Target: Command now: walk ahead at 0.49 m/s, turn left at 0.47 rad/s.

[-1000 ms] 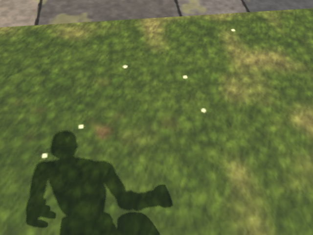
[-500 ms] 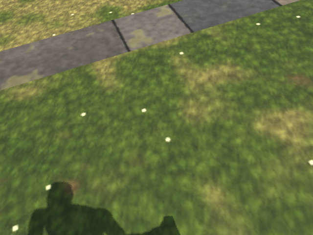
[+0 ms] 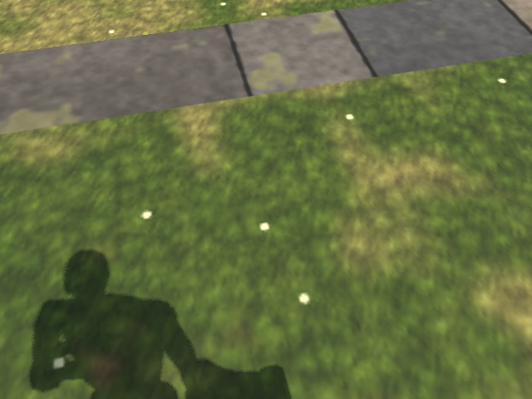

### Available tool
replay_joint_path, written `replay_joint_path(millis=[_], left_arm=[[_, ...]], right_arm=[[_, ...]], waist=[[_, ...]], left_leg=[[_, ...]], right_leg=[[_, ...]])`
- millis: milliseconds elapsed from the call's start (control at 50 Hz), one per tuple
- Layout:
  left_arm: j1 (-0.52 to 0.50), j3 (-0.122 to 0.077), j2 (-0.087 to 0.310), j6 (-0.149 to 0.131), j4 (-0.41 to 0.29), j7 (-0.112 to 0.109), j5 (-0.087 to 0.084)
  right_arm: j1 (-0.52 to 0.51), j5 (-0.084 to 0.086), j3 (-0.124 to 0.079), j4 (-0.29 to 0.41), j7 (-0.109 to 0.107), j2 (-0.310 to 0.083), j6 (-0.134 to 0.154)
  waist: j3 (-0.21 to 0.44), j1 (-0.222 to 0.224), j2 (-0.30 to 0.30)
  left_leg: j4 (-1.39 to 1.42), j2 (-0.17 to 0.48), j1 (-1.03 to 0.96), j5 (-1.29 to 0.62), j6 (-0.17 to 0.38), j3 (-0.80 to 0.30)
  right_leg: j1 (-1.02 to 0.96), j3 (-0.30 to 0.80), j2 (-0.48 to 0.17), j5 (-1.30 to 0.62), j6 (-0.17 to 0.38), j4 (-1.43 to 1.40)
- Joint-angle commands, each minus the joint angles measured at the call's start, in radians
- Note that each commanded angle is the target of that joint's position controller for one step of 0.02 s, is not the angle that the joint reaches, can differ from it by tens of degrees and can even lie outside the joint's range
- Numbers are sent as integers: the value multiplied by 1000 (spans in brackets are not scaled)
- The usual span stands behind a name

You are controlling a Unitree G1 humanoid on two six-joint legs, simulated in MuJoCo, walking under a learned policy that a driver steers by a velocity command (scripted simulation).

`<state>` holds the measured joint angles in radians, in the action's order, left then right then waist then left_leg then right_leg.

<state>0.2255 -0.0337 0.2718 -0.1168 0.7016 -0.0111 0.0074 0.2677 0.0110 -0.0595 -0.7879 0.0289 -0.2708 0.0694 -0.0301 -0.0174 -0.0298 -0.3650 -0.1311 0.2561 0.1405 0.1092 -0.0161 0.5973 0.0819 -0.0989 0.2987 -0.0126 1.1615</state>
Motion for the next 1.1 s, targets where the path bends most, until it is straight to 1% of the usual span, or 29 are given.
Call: replay_joint_path(millis=[20, 80, 140, 200, 240, 260, 280, 300, 320, 340, 360, 400, 440, 500, 600, 680, 720, 740, 760, 780, 800, 820, 840, 860, 880, 900, 940, 1000, 1100], left_arm=[[34, -24, 78, 7, -77, -12, 18], [-109, -7, 39, -2, -112, -7, 16], [-199, -11, 59, -11, -138, 8, -10], [-188, -36, 118, -22, -148, 19, -18], [-66, -58, 148, -31, -124, 15, -15], [71, -74, 196, -35, -115, 6, 4], [187, -97, 283, -22, -89, 3, 25], [213, -88, 225, -15, -78, 11, 7], [166, -68, 152, -10, -92, 8, 3], [118, -58, 127, -2, -96, 6, 5], [76, -50, 106, 3, -89, 7, 6], [36, -44, 88, 0, -77, 8, 8], [31, -50, 98, -9, -56, 11, 0], [45, -65, 133, -11, -21, 8, 2], [62, -75, 172, 7, 19, -2, -6], [98, -88, 207, 25, 51, -1, -27], [90, -96, 233, 37, 55, -4, -36], [86, -101, 249, 43, 56, -7, -41], [71, -100, 249, 51, 53, -10, -46], [86, -86, 216, 49, 42, -15, -35], [171, -37, 65, 33, -10, -5, 21], [130, -28, 101, -7, -35, 8, -12], [33, -48, 176, -24, -41, 17, -59], [9, -41, 166, -28, -45, 13, -59], [2, -42, 162, -23, -27, 5, -34], [24, -48, 167, -11, -16, 5, -21], [72, -46, 142, 17, 7, 10, -24], [33, -36, 103, 44, 2, 6, -21], [-81, -29, 75, 38, -20, 24, -30]], right_arm=[[-64, 5, -34, 92, -15, -144, 25], [-5, 18, -39, 81, -26, -159, 12], [69, 27, -42, 68, -34, -171, -5], [78, 24, -43, 73, -40, -168, -16], [58, 15, -35, 85, -38, -140, -20], [52, 2, -13, 105, -31, -81, -16], [178, 19, 10, 132, -30, -8, -3], [190, 34, 5, 132, -29, -76, 0], [107, 35, -17, 132, -31, -152, -7], [36, 22, -21, 147, -32, -156, -13], [-4, 11, -23, 163, -29, -145, -16], [3, 20, -26, 170, -18, -113, -31], [-3, 18, -21, 174, -15, -79, -46], [-62, 7, -16, 192, -14, -62, -52], [-205, 10, -5, 216, 17, -41, -36], [-289, 16, -8, 256, 36, -53, -35], [-267, 10, -21, 265, 40, -78, -39], [-208, 8, -35, 255, 37, -102, -43], [-63, 10, -61, 219, 31, -141, -46], [121, 13, -97, 170, 14, -211, -53], [135, 22, -115, 165, -4, -335, -51], [162, 15, -94, 203, 2, -300, -32], [147, 4, -71, 174, 7, -213, -19], [91, 7, -59, 172, 7, -179, -11], [12, 5, -43, 177, 6, -137, -7], [-34, -7, -30, 183, 5, -104, -1], [-48, -17, -28, 164, 3, -102, 14], [-16, -19, -33, 116, -4, -127, 34], [4, -22, -27, 75, -20, -130, 36]], waist=[[14, 52, 70], [18, -10, 80], [38, -54, 108], [55, -28, 132], [99, 46, 141], [221, 110, 77], [381, 86, -217], [383, 91, -286], [247, 113, -154], [161, 105, -70], [92, 85, -43], [39, 43, -89], [21, 30, -88], [9, 35, -50], [-18, 82, -34], [-53, 97, -38], [-25, 65, -58], [20, 25, -74], [95, -61, -60], [190, -141, -12], [251, -43, 293], [456, -81, 256], [326, -112, 142], [218, -78, 105], [150, -35, 49], [124, 1, 70], [110, 34, 81], [49, 29, 63], [-3, -23, 74]], left_leg=[[197, 240, 92, -228, 202, -225], [149, 177, 121, -183, 138, -168], [97, 212, 38, -83, 119, -248], [-6, 263, -78, -22, 85, -365], [-135, 224, -67, -67, 43, -369], [-373, 166, 18, -11, 6, -304], [-727, 24, 358, 308, -65, -151], [-915, 78, 524, 442, -79, -155], [-987, 121, 573, 348, -86, -162], [-983, 156, 557, 266, -93, -127], [-935, 181, 534, 213, -98, -120], [-873, 220, 458, 166, -102, -102], [-828, 226, 449, 140, -111, -83], [-708, 237, 493, 53, -125, -86], [-434, 224, 444, -153, -107, -17], [-320, 207, 417, -81, -64, 38], [-290, 160, 334, 21, -23, 88], [-281, 118, 239, 65, 1, 120], [-219, 67, 45, 26, 35, 145], [-199, 76, -260, -16, 77, 68], [-165, 356, -602, 2, 227, -436], [40, 485, -704, 245, 344, -853], [77, 465, -622, 207, 270, -703], [67, 434, -475, 121, 229, -557], [64, 398, -322, -6, 191, -438], [83, 366, -215, -118, 176, -356], [134, 347, -121, -209, 172, -270], [187, 335, -84, -305, 155, -141], [222, 293, -126, -274, 73, 24]], right_leg=[[0, -29, -14, -112, -41, -153], [-83, -51, 42, -341, -50, -441], [-124, -33, 84, -402, -57, -586], [-158, 5, 85, -293, -25, -663], [-339, -15, 82, -241, 28, -721], [-567, 96, -52, -204, 94, -703], [-942, 500, -291, -46, 252, -742], [-958, 732, -355, 150, 281, -822], [-849, 594, -311, 179, 238, -838], [-728, 440, -265, 65, 206, -843], [-617, 333, -218, -50, 196, -869], [-492, 193, -165, -134, 181, -929], [-455, 106, -159, -206, 195, -970], [-487, 19, -179, -305, 211, -993], [-534, -143, -159, -339, 170, -990], [-619, -198, -191, -387, 146, -960], [-655, -238, -195, -660, 128, -863], [-661, -261, -188, -841, 116, -759], [-619, -296, -158, -937, 94, -571], [-426, -307, -119, -789, 53, -304], [28, -272, 38, 179, -13, 75], [180, -16, 120, 320, -17, 257], [261, 10, 60, 209, 3, 258], [245, -9, 13, 120, 20, 185], [179, -16, -32, 57, 18, 114], [101, -7, -59, 15, 16, 64], [26, -11, -69, -29, 8, 22], [79, -12, -67, -143, -13, -71], [87, -16, -10, -434, 0, -367]])
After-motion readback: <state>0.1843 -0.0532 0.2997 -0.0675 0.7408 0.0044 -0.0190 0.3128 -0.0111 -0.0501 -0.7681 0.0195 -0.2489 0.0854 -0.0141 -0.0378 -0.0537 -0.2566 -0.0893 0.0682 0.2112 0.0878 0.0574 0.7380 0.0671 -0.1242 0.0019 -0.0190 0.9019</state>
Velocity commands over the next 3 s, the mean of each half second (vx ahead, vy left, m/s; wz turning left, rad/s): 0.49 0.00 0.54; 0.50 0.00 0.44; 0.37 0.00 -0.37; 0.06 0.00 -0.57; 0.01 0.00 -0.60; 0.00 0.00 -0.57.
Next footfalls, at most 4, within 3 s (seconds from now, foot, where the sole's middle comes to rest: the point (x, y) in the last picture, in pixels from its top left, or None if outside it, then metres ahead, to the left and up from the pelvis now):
0.26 right None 0.35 -0.14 -0.78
0.78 left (191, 380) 0.52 0.21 -0.78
1.32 right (211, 249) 0.90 0.18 -0.78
1.78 left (134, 254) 0.89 0.40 -0.78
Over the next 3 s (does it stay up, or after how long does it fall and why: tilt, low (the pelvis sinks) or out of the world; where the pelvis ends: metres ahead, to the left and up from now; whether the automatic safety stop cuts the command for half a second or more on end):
stays up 0.80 0.25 0.00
